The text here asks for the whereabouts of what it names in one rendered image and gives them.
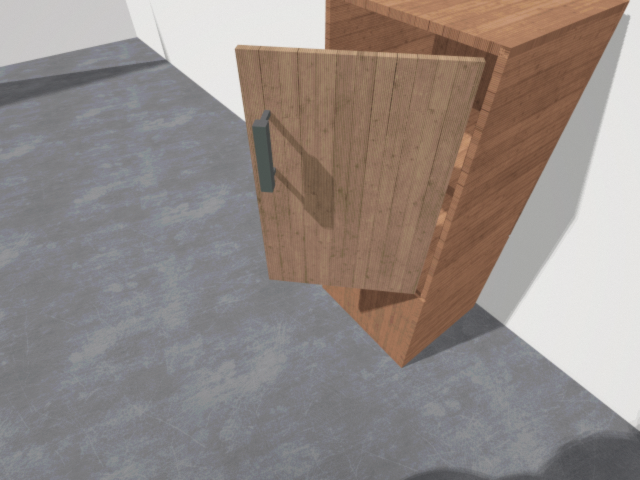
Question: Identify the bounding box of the cupboard door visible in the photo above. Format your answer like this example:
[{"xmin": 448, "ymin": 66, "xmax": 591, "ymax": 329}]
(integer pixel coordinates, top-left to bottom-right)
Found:
[{"xmin": 235, "ymin": 45, "xmax": 486, "ymax": 294}]

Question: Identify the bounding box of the handle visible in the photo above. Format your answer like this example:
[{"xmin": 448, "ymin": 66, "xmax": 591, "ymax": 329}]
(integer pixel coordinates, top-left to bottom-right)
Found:
[{"xmin": 252, "ymin": 110, "xmax": 276, "ymax": 193}]

